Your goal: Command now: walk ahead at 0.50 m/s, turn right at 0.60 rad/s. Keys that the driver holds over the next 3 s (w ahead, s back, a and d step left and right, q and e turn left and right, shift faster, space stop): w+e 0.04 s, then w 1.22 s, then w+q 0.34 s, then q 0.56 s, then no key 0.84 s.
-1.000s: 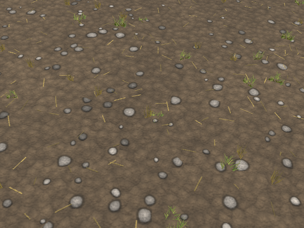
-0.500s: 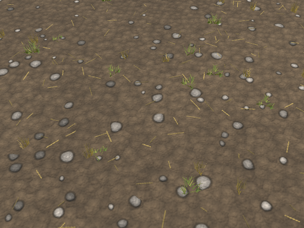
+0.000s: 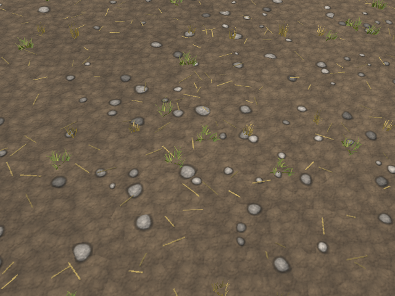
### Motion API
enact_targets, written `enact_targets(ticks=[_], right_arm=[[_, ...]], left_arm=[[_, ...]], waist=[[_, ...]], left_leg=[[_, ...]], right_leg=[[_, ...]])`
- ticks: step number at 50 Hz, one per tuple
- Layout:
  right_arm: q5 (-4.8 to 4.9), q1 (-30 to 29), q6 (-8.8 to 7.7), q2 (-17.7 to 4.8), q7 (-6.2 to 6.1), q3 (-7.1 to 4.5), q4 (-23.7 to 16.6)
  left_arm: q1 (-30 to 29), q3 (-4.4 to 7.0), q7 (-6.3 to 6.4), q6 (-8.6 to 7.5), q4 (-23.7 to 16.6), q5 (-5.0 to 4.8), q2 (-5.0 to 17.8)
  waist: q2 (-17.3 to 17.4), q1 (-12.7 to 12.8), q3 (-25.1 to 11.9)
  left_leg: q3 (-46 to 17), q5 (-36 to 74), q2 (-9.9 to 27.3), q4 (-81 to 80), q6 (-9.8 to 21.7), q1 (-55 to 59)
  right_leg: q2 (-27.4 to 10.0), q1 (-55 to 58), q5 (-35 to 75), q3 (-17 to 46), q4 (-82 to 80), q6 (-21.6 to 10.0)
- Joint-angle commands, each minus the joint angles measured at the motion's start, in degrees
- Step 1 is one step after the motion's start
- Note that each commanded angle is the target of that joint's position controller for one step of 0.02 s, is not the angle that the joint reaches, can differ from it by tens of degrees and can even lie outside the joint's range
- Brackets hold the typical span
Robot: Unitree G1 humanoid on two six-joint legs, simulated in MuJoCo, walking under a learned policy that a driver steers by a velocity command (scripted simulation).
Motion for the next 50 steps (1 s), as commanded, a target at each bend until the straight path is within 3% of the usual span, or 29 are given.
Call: enact_targets(ticks=[1, 5, 8, 13, 15, 16, 17, 18, 19, 20, 21, 22, 24, 27, 32, 35, 39, 42, 43, 44, 45, 46, 47, 48, 49, 50], right_arm=[[0.91, 4.28, -1.91, -6.11, 0.36, -1.63, -0.99], [0.68, 7.65, -2.25, -6.36, 0.72, -1.75, 1.17], [0.73, 8.55, -2.16, -6.47, 1.07, -1.67, 2.47], [0.94, 13.45, -1.10, -8.66, 0.71, -1.97, 5.95], [0.97, 13.94, -0.36, -9.86, 0.50, -2.10, 7.17], [1.20, 13.85, 0.04, -10.13, 0.42, -2.04, 7.65], [1.46, 13.85, 0.21, -9.15, 0.35, -1.57, 7.53], [2.20, 13.53, -0.03, -5.67, 0.67, -0.46, 4.56], [2.00, 16.64, 0.03, -3.03, 1.19, -0.23, 2.84], [0.97, 10.72, 0.57, -8.07, 0.68, -1.74, 2.94], [1.51, 8.28, 0.14, -6.62, 0.95, -1.41, 2.02], [1.57, 8.14, -0.01, -5.61, 1.16, -1.15, 2.54], [0.23, 11.11, 1.43, -4.53, 1.59, -1.03, 4.33], [-0.30, 9.18, 2.58, -3.41, 2.51, -1.15, 4.11], [-0.12, -2.45, 2.54, -2.96, 2.69, -0.85, 0.79], [0.15, -8.21, 2.25, -2.37, 2.74, -0.29, -0.87], [0.19, -13.12, 1.86, -3.24, 2.61, -0.22, -2.88], [0.16, -9.10, 1.25, -4.27, 2.02, -0.74, -2.04], [0.05, -3.11, 0.92, -5.16, 1.51, -1.29, -0.11], [-0.51, 6.78, 0.32, -6.56, 0.89, -2.06, 3.24], [-1.89, 16.04, -0.06, -11.66, 0.09, -3.46, 5.05], [-1.52, 17.64, 0.22, -16.33, 0.43, -4.69, 5.76], [0.69, 12.49, 0.63, -12.81, 0.89, -4.01, 5.32], [1.12, 6.66, 0.59, -9.23, 1.01, -3.10, 4.46], [0.84, 3.89, 0.28, -6.20, 1.21, -2.29, 4.31], [0.96, 3.15, -0.07, -4.86, 1.09, -1.84, 4.91]], left_arm=[[0.79, 0.22, -1.15, 0.76, -3.86, 0.37, 2.08], [-6.43, -0.57, -1.67, 0.65, -6.35, 0.51, 0.60], [-11.61, -1.62, -1.99, 0.15, -7.60, 0.42, -0.88], [-18.14, -2.47, -2.00, -0.44, -9.62, 0.82, -0.76], [-15.45, -2.21, -1.33, -0.93, -8.76, 1.21, 0.00], [-9.52, -1.81, -0.90, -1.47, -6.77, 1.50, 0.51], [-0.39, -0.96, -0.27, -2.08, -3.36, 2.15, 2.16], [8.64, 0.44, 0.72, -2.34, -1.76, 3.23, 7.21], [9.81, 1.63, 1.34, -1.89, -1.34, 1.60, 12.12], [7.85, 1.52, 1.70, -1.71, -1.23, -0.48, 10.21], [4.20, 0.62, 1.84, -1.98, -0.74, -0.66, 7.14], [1.39, -0.22, 1.60, -2.33, -0.63, -0.55, 4.06], [-1.61, -1.12, 1.54, -2.96, -0.28, -0.93, 1.19], [0.64, -0.82, 1.51, -4.09, 1.63, -1.39, 2.09], [5.00, -0.74, 1.42, -4.28, 4.55, -1.45, 2.23], [7.76, -0.74, 1.49, -4.40, 6.28, -1.26, 2.71], [10.60, -0.72, 2.12, -4.13, 8.66, -0.69, 3.55], [8.82, -0.53, 2.62, -3.99, 9.45, -0.35, 4.86], [8.03, -0.39, 2.64, -3.83, 9.69, -0.22, 5.43], [7.43, -0.59, 2.62, -3.66, 9.70, -0.38, 5.10], [8.66, -1.57, 2.44, -3.91, 7.83, -1.45, 2.19], [14.41, -2.02, 2.02, -3.91, 7.67, -2.34, -1.71], [9.56, -0.83, 2.31, -3.64, 7.78, -0.83, 2.95], [6.12, -0.77, 1.98, -3.91, 6.76, -0.93, 2.61], [4.07, -1.05, 1.74, -4.03, 6.52, -0.93, 1.52], [3.83, -1.10, 1.54, -3.48, 6.62, -0.39, 0.78]], waist=[[9.64, -0.66, -1.52], [8.08, -1.81, 0.16], [8.28, -2.61, 1.31], [8.58, -4.03, 2.80], [9.12, -2.22, 0.91], [8.47, 0.77, -2.45], [6.59, 4.42, -8.12], [-0.76, 7.65, -16.23], [-10.89, 4.92, -20.92], [-2.40, 5.65, -15.71], [-1.45, 3.26, -8.16], [0.15, 1.10, -4.71], [-1.43, -2.33, -2.48], [-0.86, -3.07, -1.15], [0.01, -0.79, 2.74], [-0.14, 0.85, 3.52], [-0.12, 1.85, 4.68], [-0.73, -0.92, 2.57], [-0.64, -3.59, -0.80], [1.14, -7.75, -6.37], [7.23, -10.12, -13.83], [19.42, -7.01, -19.11], [10.16, -5.90, -13.67], [7.04, -3.77, -5.87], [4.87, -2.63, -2.71], [5.88, -1.29, -0.91]], left_leg=[[-12.23, 10.49, 15.36, -13.73, 5.91, 8.79], [-6.23, 14.93, 14.74, -15.63, 7.11, 10.30], [-1.56, 16.28, 12.96, -16.16, 6.47, 9.84], [0.11, 22.99, 15.39, -14.07, 6.06, 14.56], [1.17, 37.55, 15.79, -7.45, 5.59, 17.34], [2.67, 43.98, 14.85, 0.51, 4.90, 17.11], [4.51, 40.57, 12.77, 11.48, 3.76, 11.98], [5.60, 19.90, 9.36, 29.38, 2.03, -2.95], [2.52, -21.47, -0.33, 46.12, 0.41, -19.45], [-5.41, -18.10, 2.18, 49.35, 1.15, -24.41], [-5.91, -13.27, 4.14, 47.42, 1.52, -25.00], [-5.75, -10.34, 5.72, 43.26, 1.48, -22.56], [-5.39, -8.04, 6.81, 39.01, 0.26, -16.46], [-4.20, -4.13, 6.72, 36.54, -0.99, -17.15], [-3.31, 6.07, 7.60, 25.00, -2.48, -23.71], [-2.01, 10.05, 6.28, 17.37, -1.88, -22.54], [-1.18, 8.48, 4.53, 11.07, 0.49, -21.84], [0.36, 2.08, 1.21, 7.51, 3.35, -13.44], [1.24, 0.65, -0.91, 5.80, 4.51, -6.03], [0.85, 2.77, -0.99, 2.95, 6.15, 6.78], [-13.87, -2.68, 11.65, 2.01, 9.83, 23.43], [-41.23, -3.19, 25.21, -5.40, 16.69, 33.54], [-40.82, -5.99, 22.28, -7.85, 15.07, 28.14], [-31.49, -5.04, 20.70, -9.02, 13.68, 19.63], [-25.81, -0.82, 17.97, -11.16, 12.09, 13.98], [-21.46, 3.07, 15.67, -12.44, 10.65, 10.23]], right_leg=[[-4.00, -10.47, 3.76, 1.70, 1.80, 1.04], [-4.15, -15.36, 9.73, 1.69, -5.00, 2.12], [-3.53, -12.14, 15.06, -0.85, -16.94, 2.10], [-2.70, -6.12, 11.36, -6.24, -29.49, -0.54], [-0.32, -0.38, 6.72, -8.00, -32.63, -2.64], [1.48, 7.43, 7.51, -8.68, -36.15, -3.95], [1.39, 20.55, 9.30, -7.58, -37.84, -5.37], [-12.60, 37.80, 2.55, 8.93, -38.96, -9.30], [-26.38, 46.20, 7.92, 34.43, -45.27, -15.25], [-23.49, 42.19, 12.67, 30.40, -45.57, -14.11], [-20.90, 34.60, 18.26, 21.47, -46.57, -12.59], [-17.84, 28.26, 21.47, 16.07, -48.60, -10.40], [-13.96, 20.29, 22.90, 9.60, -52.20, -8.06], [-12.72, 18.11, 23.81, 6.78, -55.99, -9.08], [-11.49, 20.41, 24.09, 3.27, -58.68, -8.88], [-11.50, 22.75, 27.21, 1.55, -58.26, -8.20], [-13.62, 29.09, 32.14, 1.38, -56.09, -7.54], [-14.14, 31.67, 48.75, -0.01, -48.78, -5.95], [-13.19, 31.53, 55.70, -1.01, -41.23, -5.13], [-10.62, 27.24, 53.55, -3.21, -29.45, -3.99], [-6.74, 13.04, 35.11, -5.70, -11.43, -2.40], [4.60, -4.40, -9.74, -4.94, 6.79, -0.68], [1.31, -8.96, -8.53, 2.84, 10.77, -1.85], [-1.59, -9.93, -3.18, 2.09, 9.05, -2.03], [-3.73, -8.46, 0.22, 1.33, 5.67, -2.02], [-5.04, -6.48, 1.55, 0.77, 2.99, -1.51]])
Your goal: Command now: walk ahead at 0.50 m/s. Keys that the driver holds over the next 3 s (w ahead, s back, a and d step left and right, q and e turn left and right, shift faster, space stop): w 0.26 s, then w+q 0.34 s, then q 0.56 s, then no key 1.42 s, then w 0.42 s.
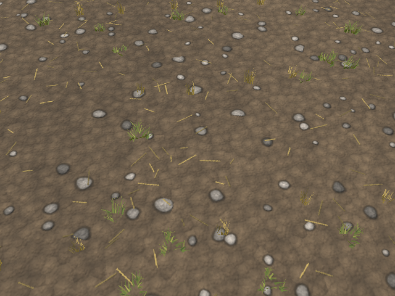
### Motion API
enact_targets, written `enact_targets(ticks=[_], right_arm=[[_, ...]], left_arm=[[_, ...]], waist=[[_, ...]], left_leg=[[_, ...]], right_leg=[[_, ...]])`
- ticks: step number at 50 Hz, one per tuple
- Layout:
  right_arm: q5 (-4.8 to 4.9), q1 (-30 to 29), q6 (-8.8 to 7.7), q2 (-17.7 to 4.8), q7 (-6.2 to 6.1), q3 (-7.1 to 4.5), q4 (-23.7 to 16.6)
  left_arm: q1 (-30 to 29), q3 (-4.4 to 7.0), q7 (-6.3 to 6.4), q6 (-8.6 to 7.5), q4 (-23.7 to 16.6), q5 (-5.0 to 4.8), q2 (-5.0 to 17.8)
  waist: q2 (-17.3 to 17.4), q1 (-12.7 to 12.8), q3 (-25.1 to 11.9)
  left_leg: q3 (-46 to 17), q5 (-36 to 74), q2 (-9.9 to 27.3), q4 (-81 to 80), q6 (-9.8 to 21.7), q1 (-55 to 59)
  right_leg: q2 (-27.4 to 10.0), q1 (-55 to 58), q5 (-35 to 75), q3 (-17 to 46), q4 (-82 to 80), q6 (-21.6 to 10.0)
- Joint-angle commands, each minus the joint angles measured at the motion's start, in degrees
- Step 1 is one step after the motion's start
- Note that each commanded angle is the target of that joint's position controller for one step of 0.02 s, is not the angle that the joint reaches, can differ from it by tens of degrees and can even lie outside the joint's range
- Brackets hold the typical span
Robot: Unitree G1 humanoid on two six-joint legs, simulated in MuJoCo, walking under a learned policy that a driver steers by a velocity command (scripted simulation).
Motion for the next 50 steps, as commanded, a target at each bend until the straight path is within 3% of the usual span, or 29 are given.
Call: enact_targets(ticks=[1, 3, 6, 11, 16, 19, 20, 21, 22, 23, 24, 25, 26, 28, 30, 34, 38, 41, 44, 45, 46, 47, 48, 50], right_arm=[[0.69, 5.43, -0.90, -4.00, -0.24, -0.92, 0.56], [0.81, 7.98, -1.84, -4.60, -0.22, -1.03, 2.20], [1.09, 10.82, -2.30, -5.73, -0.32, -1.28, 4.04], [1.14, 14.84, -2.19, -5.45, -0.27, -1.00, 6.22], [0.62, 18.94, -1.72, -5.87, -0.92, -0.93, 8.44], [0.18, 16.59, -1.31, -7.47, -1.46, -1.41, 8.32], [0.24, 15.40, -1.24, -7.92, -1.44, -1.55, 8.16], [0.58, 14.56, -1.21, -7.34, -1.25, -1.36, 7.96], [1.22, 14.10, -1.44, -4.93, -1.06, -0.67, 5.84], [3.17, 21.24, -1.14, 1.23, -1.17, 0.36, 4.69], [1.47, 18.30, -0.31, -5.77, -1.65, -1.39, 5.83], [1.30, 14.67, -0.24, -5.58, -1.25, -1.79, 5.26], [1.27, 12.91, -0.16, -3.80, -0.87, -1.53, 5.01], [0.00, 12.64, 1.27, -2.70, 0.03, -1.73, 5.06], [-0.15, 11.54, 2.49, -1.48, 0.73, -1.73, 4.34], [-0.32, 5.94, 3.41, -0.58, 1.05, -1.58, 1.64], [-0.15, -1.29, 3.30, 0.63, 1.84, -0.44, -1.27], [-0.80, -2.15, 3.37, -0.94, 1.99, -0.67, -2.40], [-1.33, 3.11, 2.75, -3.33, 1.58, -1.74, -1.82], [-1.57, 7.98, 1.93, -4.14, 1.03, -2.31, -0.46], [-1.85, 11.53, 1.04, -9.24, 0.17, -3.69, -0.23], [-0.71, 9.67, 1.74, -16.26, -0.42, -5.49, -1.32], [1.93, 12.03, 2.89, -15.37, -0.52, -5.61, -2.40], [1.60, 3.63, 4.23, -9.14, -1.28, -3.96, -3.59]], left_arm=[[1.91, 0.92, -0.61, 0.30, -2.90, 1.08, 4.25], [1.33, 0.71, -1.19, 1.22, -2.89, 1.37, 3.11], [-5.32, 0.57, -1.67, 1.80, -4.85, 1.39, 2.95], [-16.46, -0.27, -1.91, 1.58, -8.19, 0.79, 1.72], [-23.25, -0.34, -1.60, 1.06, -10.68, 0.71, 2.48], [-19.90, 0.24, -1.18, 0.06, -10.43, 0.59, 3.93], [-14.54, 0.77, -0.77, -0.41, -8.81, 0.69, 4.81], [-5.17, 1.62, -0.11, -1.18, -5.80, 1.29, 6.47], [5.10, 2.93, 0.83, -1.72, -4.37, 2.85, 11.31], [5.76, 4.27, 0.72, -1.07, -4.59, 3.04, 16.62], [1.65, 3.51, 0.44, -0.28, -5.60, 1.35, 11.97], [-3.60, 2.31, 0.34, -0.34, -6.33, 0.91, 7.55], [-6.14, 1.75, 0.21, -0.70, -6.42, 0.88, 5.10], [-6.78, 1.23, 0.73, -1.42, -5.50, 0.52, 3.13], [-4.75, 1.34, 0.78, -2.51, -4.52, 0.10, 3.33], [-3.14, 1.51, 1.19, -3.01, -3.44, -0.07, 3.97], [-3.11, 1.70, 1.60, -2.13, -3.26, -0.18, 5.18], [-1.79, 2.33, 1.99, -1.23, -2.78, -0.40, 6.69], [-2.71, 3.18, 2.63, 0.36, -3.31, -0.54, 8.10], [-3.12, 3.37, 2.48, 1.12, -3.68, -0.61, 8.40], [-0.67, 3.41, 2.25, 1.43, -4.70, -0.42, 8.36], [4.60, 2.19, 1.74, 2.17, -7.18, -0.66, 2.18], [1.47, 2.24, 1.66, 3.05, -7.32, 0.68, 4.63], [-5.20, 2.28, 1.78, 3.30, -8.38, 0.20, 4.45]], waist=[[4.58, -0.40, -2.38], [4.66, 0.08, -2.20], [3.99, -0.56, 0.15], [4.22, -3.16, 1.93], [4.52, -4.96, 2.73], [5.05, -2.29, 1.29], [4.91, 0.13, -1.25], [2.52, 4.06, -6.51], [-3.12, 7.38, -14.71], [-15.84, 3.63, -20.78], [-6.18, 3.07, -16.51], [-2.99, 1.19, -8.59], [-2.16, 0.16, -4.63], [-4.30, -2.00, -2.17], [-3.81, -2.75, -2.39], [-3.46, -3.85, -0.20], [-5.12, -2.28, -0.23], [-5.50, -1.87, -1.80], [-5.20, -3.77, -5.01], [-2.03, -6.16, -7.87], [5.44, -7.47, -11.79], [15.85, -2.23, -16.94], [7.31, -5.87, -22.18], [2.10, -3.44, -7.88]], left_leg=[[-19.18, 3.62, 15.17, -18.88, 6.77, 11.84], [-16.30, 9.63, 14.48, -20.09, 7.52, 10.61], [-12.87, 9.52, 13.26, -23.05, 7.63, 11.64], [-8.56, 13.97, 11.14, -23.45, 6.21, 14.49], [-10.14, 21.42, 13.29, -19.50, 6.36, 21.31], [-11.66, 30.46, 14.22, -13.39, 5.35, 23.10], [-11.31, 35.75, 13.22, -7.65, 4.55, 22.17], [-9.24, 34.11, 10.22, 3.02, 3.37, 18.00], [-6.90, 17.22, 6.53, 19.44, 2.17, 7.13], [-3.30, -21.04, -2.82, 36.83, 0.30, -11.66], [-8.84, -19.71, 0.63, 41.69, 1.19, -15.11], [-9.48, -14.29, 3.03, 41.03, 1.30, -15.81], [-9.14, -10.66, 4.95, 39.04, 0.92, -14.49], [-8.52, -7.94, 6.64, 36.61, -0.23, -11.53], [-7.78, -5.87, 6.82, 36.45, -0.97, -11.77], [-5.02, -0.03, 6.50, 30.09, -2.94, -15.25], [-0.41, 8.44, 4.28, 13.69, -2.59, -9.03], [1.01, 6.02, 2.86, 8.92, -0.97, -6.38], [1.37, -0.77, -0.04, 4.64, 2.10, -0.88], [1.29, 3.81, -1.52, -1.00, 3.42, 5.09], [-8.78, 25.94, 6.08, -3.20, 5.97, 15.41], [-30.58, 56.97, 22.74, 0.39, 17.33, 28.81], [-35.28, 43.91, 23.40, -4.76, 20.10, 27.34], [-27.57, 21.42, 18.13, -10.79, 15.67, 13.12]], right_leg=[[-5.88, -13.74, 4.82, 2.50, 1.64, 0.39], [-6.16, -13.20, 5.63, 1.31, -0.14, 1.52], [-7.89, -19.04, 11.27, -0.40, -5.84, 3.22], [-7.37, -20.45, 20.20, -3.10, -21.26, 4.45], [-5.32, -19.39, 19.80, -3.60, -29.50, 3.38], [-3.28, -12.62, 13.53, -3.22, -33.43, 1.75], [-1.63, -5.31, 12.13, -3.81, -35.78, 0.91], [-1.90, 7.50, 14.39, -3.36, -39.16, -0.56], [-14.43, 22.61, 8.91, 9.34, -40.06, -3.32], [-29.01, 34.35, 4.78, 33.25, -46.39, -9.20], [-26.74, 28.23, 0.47, 33.90, -48.35, -8.47], [-24.20, 20.53, 1.25, 24.67, -49.71, -6.83], [-21.58, 14.51, 6.38, 17.67, -52.00, -5.43], [-17.76, 8.62, 12.60, 8.52, -54.22, -2.86], [-17.45, 7.91, 18.06, 4.24, -55.20, -2.91], [-16.43, 7.68, 43.69, -6.29, -52.45, -3.46], [-14.37, 6.90, 47.29, -13.27, -49.56, -2.75], [-16.36, 11.43, 50.39, -13.73, -44.52, -2.27], [-17.34, 14.43, 54.78, -13.61, -31.42, -1.26], [-15.89, 13.13, 49.68, -14.61, -21.04, 0.47], [-12.58, 4.10, 30.58, -15.03, -5.96, 3.57], [-1.14, -14.54, -18.58, -12.36, 13.15, 6.68], [-1.64, -16.94, -17.47, -0.85, 16.06, 6.80], [-5.18, -19.51, -7.80, 0.79, 10.48, 6.60]])
Over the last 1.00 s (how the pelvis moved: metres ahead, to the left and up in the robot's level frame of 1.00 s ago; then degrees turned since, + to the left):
0.53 -0.05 -0.01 -8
